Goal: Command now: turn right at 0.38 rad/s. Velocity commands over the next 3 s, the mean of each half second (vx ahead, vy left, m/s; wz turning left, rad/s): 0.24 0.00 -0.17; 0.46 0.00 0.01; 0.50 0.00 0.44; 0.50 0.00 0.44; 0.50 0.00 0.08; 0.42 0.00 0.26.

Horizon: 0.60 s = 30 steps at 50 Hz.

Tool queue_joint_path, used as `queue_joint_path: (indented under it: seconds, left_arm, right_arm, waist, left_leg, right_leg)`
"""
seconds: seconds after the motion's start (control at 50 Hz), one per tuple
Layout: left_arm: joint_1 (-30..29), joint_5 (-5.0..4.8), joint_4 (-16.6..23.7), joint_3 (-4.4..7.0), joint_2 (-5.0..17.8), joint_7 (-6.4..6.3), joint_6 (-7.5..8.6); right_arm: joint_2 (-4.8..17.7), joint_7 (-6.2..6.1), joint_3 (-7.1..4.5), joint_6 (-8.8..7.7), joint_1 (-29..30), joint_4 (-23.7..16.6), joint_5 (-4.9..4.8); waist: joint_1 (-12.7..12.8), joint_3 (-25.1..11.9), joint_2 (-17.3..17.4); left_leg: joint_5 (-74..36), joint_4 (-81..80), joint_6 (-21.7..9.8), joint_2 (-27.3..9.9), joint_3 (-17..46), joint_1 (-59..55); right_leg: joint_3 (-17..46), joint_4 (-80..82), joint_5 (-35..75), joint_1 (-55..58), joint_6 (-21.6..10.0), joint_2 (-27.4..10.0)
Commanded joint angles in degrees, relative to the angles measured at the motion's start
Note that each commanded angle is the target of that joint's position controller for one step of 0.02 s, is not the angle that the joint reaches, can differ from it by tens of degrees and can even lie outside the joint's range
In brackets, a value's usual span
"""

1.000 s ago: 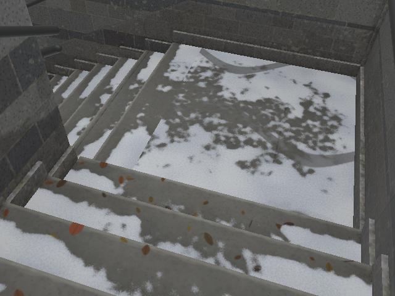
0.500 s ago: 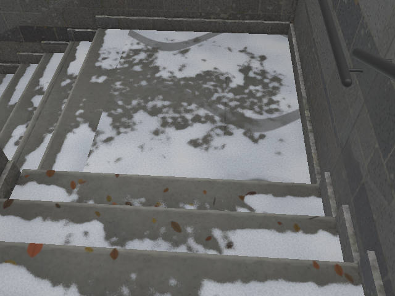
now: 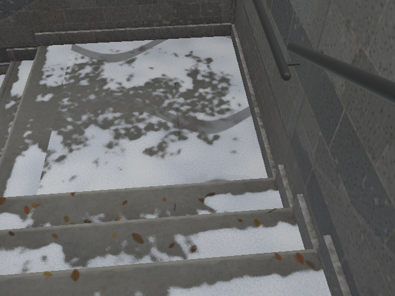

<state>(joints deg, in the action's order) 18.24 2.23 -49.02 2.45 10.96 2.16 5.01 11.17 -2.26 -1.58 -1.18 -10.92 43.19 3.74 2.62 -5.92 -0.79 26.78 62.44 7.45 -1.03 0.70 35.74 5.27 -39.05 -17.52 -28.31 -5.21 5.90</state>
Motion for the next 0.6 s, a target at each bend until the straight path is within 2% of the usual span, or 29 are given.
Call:
queue_joint_path:
  seconds: [0.02, 0.04, 0.06, 0.08, 0.1, 0.12, 0.14, 0.16, 0.18, 0.2, 0.22, 0.24, 0.26, 0.28, 0.3, 0.32, 0.36, 0.38, 0.4, 0.42, 0.44, 0.46, 0.48, 0.5, 0.52, 0.54, 0.56, 0.58, 0.6]
  left_arm:
    - [-1.30, -0.96, 4.17, 1.91, 9.38, -0.28, 0.60]
    - [-2.80, -1.83, 4.75, 1.42, 8.81, -0.18, 0.36]
    - [-4.86, -1.92, 5.53, 1.20, 9.51, 0.15, 0.00]
    - [-8.41, -2.54, 5.85, 0.34, 8.19, 0.89, -0.52]
    - [-7.62, -2.69, 4.80, -0.21, 7.31, 1.71, -1.28]
    - [0.44, -2.02, 1.96, -0.15, 6.41, 1.99, -1.75]
    - [2.30, -0.76, 3.28, 1.05, 6.93, 1.59, -1.54]
    - [-8.53, 1.87, 5.89, 1.36, 7.42, -0.12, -1.23]
    - [-12.45, 1.73, 6.38, 0.75, 4.46, -2.16, -0.68]
    - [-10.37, 1.22, 4.95, 0.57, 4.20, -3.58, -0.32]
    - [-6.72, 1.13, 3.28, 0.25, 3.53, -3.71, -0.15]
    - [-2.05, 3.17, 1.45, -1.10, 1.32, -2.08, -0.18]
    - [0.89, 3.78, -0.42, -0.98, 1.85, 0.01, -0.45]
    - [1.88, 3.75, -0.93, -1.04, 2.98, 1.89, -0.53]
    - [0.55, 3.77, -0.23, -1.26, 3.43, 3.18, -0.72]
    - [-1.44, 4.19, 0.53, -1.51, 3.91, 3.57, -0.73]
    - [-6.55, 4.48, 3.25, -2.11, 3.87, 3.43, -0.81]
    - [-8.78, 4.17, 4.28, -2.28, 3.79, 3.06, -0.89]
    - [-10.06, 4.39, 5.14, -2.13, 4.68, 3.03, -0.96]
    - [-13.53, 4.40, 6.86, -2.77, 3.91, 2.69, -0.86]
    - [-16.60, 4.73, 7.64, -3.03, 3.08, 1.93, -1.03]
    - [-19.45, 5.52, 8.17, -3.63, 1.35, 1.92, -0.97]
    - [-22.29, 5.72, 8.45, -3.53, 1.03, 2.27, -0.87]
    - [-22.71, 5.52, 8.62, -3.62, 0.90, 2.61, -1.08]
    - [-22.93, 5.34, 7.60, -4.37, 1.07, 3.30, -1.39]
    - [-29.05, -5.97, 8.03, -1.00, 3.68, 2.36, -0.96]
    - [-26.61, -7.00, 7.43, -0.73, 4.68, 1.78, -2.46]
    - [-22.69, -7.07, 6.57, -0.08, 5.76, 0.83, -3.57]
    - [-20.18, 6.65, 8.24, -3.26, 3.31, 2.81, -3.85]
  right_arm:
    - [2.28, 0.56, 0.58, -0.07, 0.48, -3.33, -1.00]
    - [2.26, 0.99, 0.72, 0.06, -0.16, -3.15, -1.56]
    - [2.54, 1.56, 0.83, 0.09, -2.43, -2.42, -2.18]
    - [2.49, 2.53, 0.77, -0.26, -6.37, -0.80, -2.54]
    - [3.20, 3.27, 0.28, -0.76, -9.37, 0.91, -1.75]
    - [5.30, 4.05, -0.43, -1.71, -12.27, 1.59, 0.10]
    - [11.93, 5.36, -2.90, -2.43, -16.68, 2.65, 1.64]
    - [9.90, 5.35, -2.96, -2.62, -24.11, 5.41, 3.67]
    - [5.70, 5.37, -1.69, -2.42, -20.01, 5.16, 2.39]
    - [1.57, 5.59, -0.64, -2.55, -13.57, 3.50, 0.79]
    - [0.70, 5.84, -0.52, -2.92, -11.78, 4.18, -0.17]
    - [-1.08, 5.59, -0.10, -3.43, -8.12, 4.31, 1.07]
    - [0.01, 5.60, -0.55, -3.65, -6.96, 4.47, 1.39]
    - [0.38, 5.09, -0.56, -3.96, -6.28, 4.34, 1.84]
    - [0.36, 4.59, -0.28, -4.42, -7.31, 5.22, 2.08]
    - [0.02, 3.83, 0.11, -5.11, -9.14, 6.46, 1.91]
    - [-1.08, 3.05, 1.73, -6.25, -16.30, 11.12, 1.70]
    - [-0.66, 2.81, 2.15, -6.57, -19.85, 12.83, 1.71]
    - [0.85, 3.06, 2.40, -6.64, -21.61, 14.20, 2.06]
    - [0.25, 2.06, 2.87, -7.02, -25.10, 16.79, 2.35]
    - [-0.20, 1.24, 3.21, -6.94, -28.89, 18.23, 2.05]
    - [0.60, 0.14, 3.10, -6.90, -32.89, 19.39, 0.89]
    - [0.45, -0.26, 3.26, -6.78, -36.01, 20.69, 0.70]
    - [-0.11, 0.07, 3.63, -6.37, -35.82, 20.53, 1.01]
    - [-0.96, 0.44, 3.93, -5.98, -28.61, 17.10, 0.22]
    - [8.91, 0.63, 0.09, -5.82, -25.64, 15.78, -4.46]
    - [12.54, 1.18, -1.01, -5.57, -22.18, 15.41, -5.34]
    - [12.74, 1.69, -1.83, -5.60, -19.26, 14.60, -3.73]
    - [8.44, 4.29, -0.29, -6.86, -13.34, 14.36, 1.34]
  waist:
    - [-0.52, -2.23, -5.01]
    - [-1.13, -2.72, -5.51]
    - [-2.53, -3.05, -4.59]
    - [-5.57, -2.97, -2.11]
    - [-6.68, -2.30, -0.66]
    - [-4.77, -2.09, 2.43]
    - [-5.81, 4.09, 12.80]
    - [-12.12, 8.52, 8.96]
    - [-10.34, 11.15, 5.00]
    - [-6.99, 9.36, 4.29]
    - [-4.96, 7.50, 5.73]
    - [-1.89, 5.17, 4.40]
    - [-0.64, 4.29, 3.31]
    - [-0.55, 4.32, 2.37]
    - [-1.20, 5.22, 2.34]
    - [-1.93, 5.92, 2.53]
    - [-4.73, 5.97, 3.07]
    - [-6.27, 6.46, 4.23]
    - [-6.61, 6.75, 6.30]
    - [-8.87, 7.63, 7.10]
    - [-11.29, 7.53, 6.74]
    - [-13.97, 8.26, 7.33]
    - [-15.06, 10.15, 7.12]
    - [-14.53, 10.30, 6.90]
    - [-13.67, 11.50, 2.28]
    - [-13.79, 15.70, -3.09]
    - [-11.24, 17.53, 2.43]
    - [-9.35, 18.97, 6.82]
    - [-5.26, 16.34, 13.96]
  left_leg:
    - [2.92, -9.23, 0.94, 0.12, -0.32, -3.47]
    - [2.27, -12.97, 0.47, 0.94, -1.17, -6.75]
    - [-1.10, -18.86, -0.21, 1.67, -1.38, -11.39]
    - [-8.84, -28.62, -1.37, 0.90, -1.67, -18.65]
    - [-13.61, -32.63, -3.51, -0.14, -0.98, -28.52]
    - [-14.48, -31.80, -10.39, -3.84, 3.50, -37.98]
    - [-0.22, -42.30, -24.64, -13.53, 22.72, -38.56]
    - [8.27, -48.26, -31.36, -20.45, 37.36, -44.35]
    - [12.21, -50.76, -29.70, -22.42, 39.16, -45.80]
    - [7.47, -50.73, -27.41, -20.73, 34.80, -43.33]
    - [0.35, -49.05, -26.18, -17.62, 29.31, -40.65]
    - [-10.25, -45.79, -22.26, -13.00, 20.17, -33.24]
    - [-17.21, -44.58, -21.78, -9.58, 13.15, -25.06]
    - [-16.81, -44.10, -21.98, -8.06, 9.12, -19.04]
    - [-14.69, -44.10, -22.33, -8.11, 7.19, -15.08]
    - [-12.40, -43.87, -22.52, -8.47, 7.05, -12.92]
    - [-12.24, -41.00, -23.00, -10.26, 7.82, -16.26]
    - [-13.53, -39.49, -22.97, -10.07, 7.39, -18.29]
    - [-15.31, -37.92, -23.02, -10.18, 7.44, -17.65]
    - [-15.12, -33.96, -23.03, -12.39, 12.09, -29.97]
    - [-15.66, -30.73, -23.01, -13.45, 14.10, -39.87]
    - [-15.03, -27.64, -23.17, -13.16, 15.81, -45.58]
    - [-15.57, -25.99, -23.16, -13.46, 17.12, -45.93]
    - [-15.38, -24.94, -23.64, -13.88, 18.06, -41.36]
    - [-6.40, -25.63, -21.01, -9.73, 10.77, -26.16]
    - [-1.03, -33.66, -19.84, -8.21, 10.30, -6.90]
    - [-2.61, -34.07, -19.57, -9.52, 10.37, -2.15]
    - [-3.24, -32.82, -18.62, -10.14, 10.21, -6.31]
    - [4.77, -26.25, -16.65, -10.84, 8.47, -7.69]
  right_leg:
    - [24.37, 11.34, 17.56, 6.77, -15.03, -17.36]
    - [24.72, 12.10, 18.57, 6.35, -14.51, -17.03]
    - [25.02, 11.88, 18.60, 5.57, -13.50, -16.24]
    - [23.32, 10.72, 10.89, 2.57, -10.79, -14.57]
    - [21.55, 9.53, -0.79, -3.80, -7.62, -12.17]
    - [16.84, 5.22, -19.92, -11.67, -2.07, -7.40]
    - [3.36, -6.14, -27.01, -24.42, 3.85, 3.26]
    - [6.76, -15.09, -24.56, -38.72, 4.36, 1.54]
    - [11.99, -18.49, -12.48, -46.29, 3.45, -1.34]
    - [13.07, -20.02, -3.19, -44.35, 3.69, -2.60]
    - [11.58, -23.50, 2.30, -40.75, 3.67, -2.39]
    - [8.96, -27.51, 11.19, -32.47, 2.55, -4.10]
    - [3.95, -33.67, 15.38, -26.64, 1.95, -4.22]
    - [1.00, -37.34, 18.74, -23.74, 1.71, -5.72]
    - [-1.17, -38.27, 20.34, -22.63, 1.68, -7.60]
    - [-2.19, -36.67, 21.34, -21.95, 1.96, -9.40]
    - [-2.88, -30.61, 23.20, -23.73, 1.65, -11.56]
    - [-4.07, -27.24, 23.03, -23.56, 1.73, -11.64]
    - [-6.57, -26.24, 20.45, -21.52, 1.44, -11.24]
    - [0.24, -20.17, 27.49, -32.59, 3.15, -13.81]
    - [0.04, -15.25, 27.84, -41.22, 4.16, -13.56]
    - [0.08, -9.16, 32.26, -46.74, 4.69, -13.67]
    - [-1.43, -6.02, 32.87, -48.94, 4.57, -13.86]
    - [-2.83, -4.78, 32.37, -45.88, 4.25, -14.53]
    - [-4.93, 9.66, 43.00, -28.98, 3.51, -15.22]
    - [-9.41, 10.53, 46.24, -2.02, 7.64, -9.16]
    - [-7.02, 6.61, 40.76, 4.12, 8.41, -8.72]
    - [-5.15, 8.44, 40.41, 2.96, 8.40, -10.41]
    - [-3.14, 5.24, 33.78, 1.20, 3.14, -14.59]
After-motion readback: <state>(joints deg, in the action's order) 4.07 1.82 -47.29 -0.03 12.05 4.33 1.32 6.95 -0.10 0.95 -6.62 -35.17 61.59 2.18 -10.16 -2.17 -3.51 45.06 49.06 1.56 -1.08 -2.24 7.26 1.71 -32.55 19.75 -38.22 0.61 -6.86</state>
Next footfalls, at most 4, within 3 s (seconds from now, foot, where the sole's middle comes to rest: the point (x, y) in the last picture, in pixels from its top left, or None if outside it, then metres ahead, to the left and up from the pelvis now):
0.10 left None -0.01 0.13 -0.76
0.68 right None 0.33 -0.20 -0.91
1.32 left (207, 281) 0.67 0.03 -1.06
1.72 right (237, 238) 0.95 -0.11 -1.21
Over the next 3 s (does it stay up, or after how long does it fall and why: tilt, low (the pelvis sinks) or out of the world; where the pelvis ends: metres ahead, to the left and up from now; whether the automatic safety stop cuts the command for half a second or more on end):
stays up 1.45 0.27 -0.73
